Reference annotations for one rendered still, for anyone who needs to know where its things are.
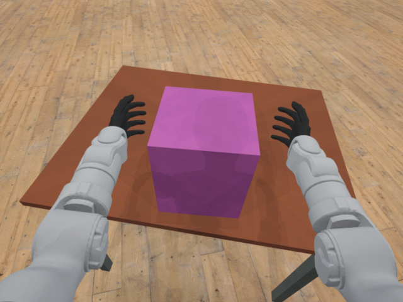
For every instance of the robot right upper arm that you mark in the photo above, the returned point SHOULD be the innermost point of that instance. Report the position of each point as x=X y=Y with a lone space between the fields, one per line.
x=358 y=263

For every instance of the robot left hand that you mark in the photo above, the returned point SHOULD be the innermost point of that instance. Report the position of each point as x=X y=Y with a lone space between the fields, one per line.
x=121 y=115

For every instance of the table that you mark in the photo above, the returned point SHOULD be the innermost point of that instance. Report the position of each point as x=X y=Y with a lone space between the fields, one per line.
x=274 y=213

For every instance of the robot right hand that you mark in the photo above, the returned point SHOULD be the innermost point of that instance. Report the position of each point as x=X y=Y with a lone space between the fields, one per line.
x=300 y=125

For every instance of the robot left upper arm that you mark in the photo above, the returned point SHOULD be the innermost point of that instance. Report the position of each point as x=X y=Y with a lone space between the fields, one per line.
x=69 y=245

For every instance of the carton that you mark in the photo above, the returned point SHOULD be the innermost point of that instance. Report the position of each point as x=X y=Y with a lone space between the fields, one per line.
x=203 y=151

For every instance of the left robot forearm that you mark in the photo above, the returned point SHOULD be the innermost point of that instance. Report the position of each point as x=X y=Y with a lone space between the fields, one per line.
x=95 y=177

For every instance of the right robot forearm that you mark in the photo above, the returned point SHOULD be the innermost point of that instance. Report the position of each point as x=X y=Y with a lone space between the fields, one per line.
x=330 y=203

